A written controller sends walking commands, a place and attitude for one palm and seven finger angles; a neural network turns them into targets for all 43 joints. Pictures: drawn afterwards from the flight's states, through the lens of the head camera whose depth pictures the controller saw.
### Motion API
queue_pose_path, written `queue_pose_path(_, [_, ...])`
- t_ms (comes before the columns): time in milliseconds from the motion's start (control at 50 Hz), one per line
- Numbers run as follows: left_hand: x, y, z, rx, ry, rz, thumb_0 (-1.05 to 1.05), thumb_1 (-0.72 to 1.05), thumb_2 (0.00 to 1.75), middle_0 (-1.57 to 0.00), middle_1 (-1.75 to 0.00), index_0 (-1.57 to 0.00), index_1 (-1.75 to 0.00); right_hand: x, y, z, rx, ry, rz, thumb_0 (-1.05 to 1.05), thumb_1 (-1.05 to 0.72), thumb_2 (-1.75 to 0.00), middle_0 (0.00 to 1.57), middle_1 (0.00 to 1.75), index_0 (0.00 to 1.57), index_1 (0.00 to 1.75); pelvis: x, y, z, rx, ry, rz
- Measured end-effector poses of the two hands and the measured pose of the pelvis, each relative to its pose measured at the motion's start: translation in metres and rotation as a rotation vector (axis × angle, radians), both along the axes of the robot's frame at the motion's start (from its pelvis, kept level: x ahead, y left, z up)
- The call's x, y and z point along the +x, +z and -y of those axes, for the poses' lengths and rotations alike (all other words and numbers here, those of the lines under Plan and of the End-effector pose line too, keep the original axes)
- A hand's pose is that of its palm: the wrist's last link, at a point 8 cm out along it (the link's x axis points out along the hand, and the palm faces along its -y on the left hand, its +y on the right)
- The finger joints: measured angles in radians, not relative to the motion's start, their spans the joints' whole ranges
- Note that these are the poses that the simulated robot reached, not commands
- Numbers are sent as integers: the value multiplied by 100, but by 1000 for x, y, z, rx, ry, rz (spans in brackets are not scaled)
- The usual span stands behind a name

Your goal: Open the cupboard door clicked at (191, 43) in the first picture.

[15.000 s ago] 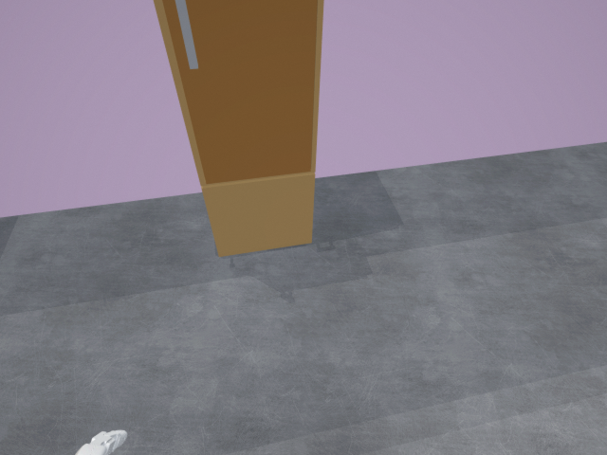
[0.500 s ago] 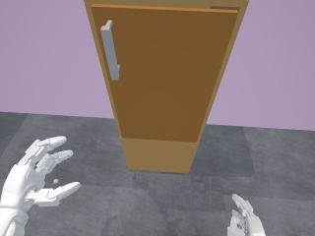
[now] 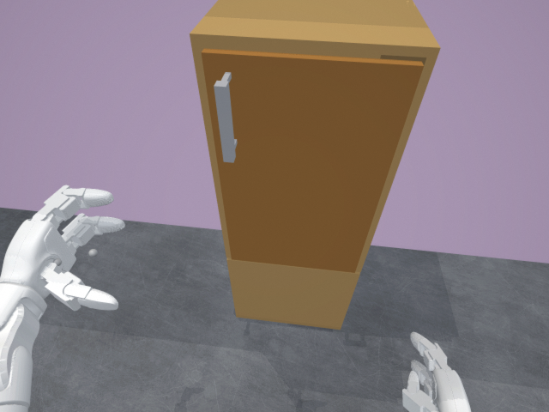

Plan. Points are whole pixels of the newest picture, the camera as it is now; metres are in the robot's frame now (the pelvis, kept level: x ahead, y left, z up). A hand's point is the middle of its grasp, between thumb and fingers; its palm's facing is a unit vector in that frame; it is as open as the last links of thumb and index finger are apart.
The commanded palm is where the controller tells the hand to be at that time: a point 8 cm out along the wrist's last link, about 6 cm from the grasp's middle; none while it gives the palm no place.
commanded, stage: raise the hand with hooked fingers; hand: left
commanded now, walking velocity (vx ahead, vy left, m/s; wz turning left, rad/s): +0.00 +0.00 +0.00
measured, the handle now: (228, 119) +0.56 +0.14 +0.15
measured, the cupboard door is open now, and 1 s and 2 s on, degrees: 0 0 0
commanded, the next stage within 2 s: move the hooked fingers beside the handle in 0.74 s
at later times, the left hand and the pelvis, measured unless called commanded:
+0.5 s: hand (117, 222) +0.29 +0.23 +0.16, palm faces +0.02 -1.00 -0.04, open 14.0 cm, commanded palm +0.26 +0.28 +0.17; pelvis +0.00 -0.03 +0.01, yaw -1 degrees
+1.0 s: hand (115, 214) +0.30 +0.24 +0.16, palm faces +0.06 -1.00 -0.03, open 14.0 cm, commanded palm +0.28 +0.28 +0.17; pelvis -0.01 -0.03 +0.01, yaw +0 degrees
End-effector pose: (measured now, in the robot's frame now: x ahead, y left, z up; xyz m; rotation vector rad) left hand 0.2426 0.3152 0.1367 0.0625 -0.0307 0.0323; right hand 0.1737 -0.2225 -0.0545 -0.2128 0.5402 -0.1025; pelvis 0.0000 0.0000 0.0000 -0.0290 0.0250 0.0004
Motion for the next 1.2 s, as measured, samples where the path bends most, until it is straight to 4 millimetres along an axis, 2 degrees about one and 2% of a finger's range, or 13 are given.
queue_pose_path(80, [3,4,3,3,-3,-30,-1,-48,31,-30,-118,-30,-118,-7,-2,2,3,0,-21,2,-90,-90,21,30,20,30,-3,3,4,6,-1,14])
queue_pose_path(200, [12,34,0,19,32,68,-1,-50,30,-31,-120,-30,-119,-18,-3,14,-9,-8,-52,2,-90,-90,21,30,20,30,-6,7,14,10,1,33])
queue_pose_path(280, [23,47,-1,19,33,58,-1,-50,30,-31,-120,-30,-119,-23,-5,26,-9,-27,-64,2,-90,-90,21,30,20,30,-6,9,19,13,3,36])
queue_pose_path(340, [31,45,4,10,9,3,-1,-50,30,-30,-120,-30,-120,-25,-6,36,-6,-44,-66,2,-90,-90,21,30,20,30,-6,9,23,17,0,30])
queue_pose_path(420, [33,32,17,-6,-25,-46,-1,-50,30,-30,-120,-30,-120,-26,-6,49,-7,-64,-64,2,-90,-90,21,30,20,30,-4,9,28,22,-11,23])
queue_pose_path(540, [29,29,29,-20,4,25,-1,-50,30,-31,-120,-30,-120,-23,-2,60,-22,-70,-50,2,-91,-90,21,30,20,30,-2,9,35,26,-18,30])
queue_pose_path(760, [32,37,31,-5,2,9,-1,-50,30,-31,-120,-30,-120,-10,-1,58,0,-64,-20,2,-91,-90,20,30,20,30,-1,9,40,28,-15,32])
queue_pose_path(940, [32,32,26,-27,15,9,-1,-51,30,-31,-120,-30,-120,-12,-2,51,0,-59,-25,2,-91,-90,21,30,20,30,-3,8,36,27,-13,35])
queue_pose_path(1040, [44,29,23,-32,18,1,-1,-51,30,-31,-120,-30,-120,-20,-5,48,-18,-63,-56,2,-91,-90,21,30,20,30,-8,8,32,24,-7,34])
queue_pose_path(1200, [73,38,36,-36,-46,28,-1,-51,30,-31,-120,-30,-120,-37,-9,43,-19,-93,-89,2,-91,-90,21,30,20,30,-8,9,23,24,-15,22])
